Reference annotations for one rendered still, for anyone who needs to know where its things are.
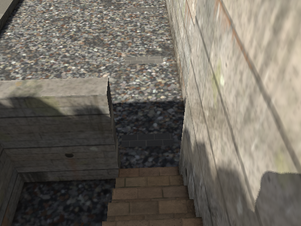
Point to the stairs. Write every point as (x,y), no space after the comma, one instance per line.
(151,197)

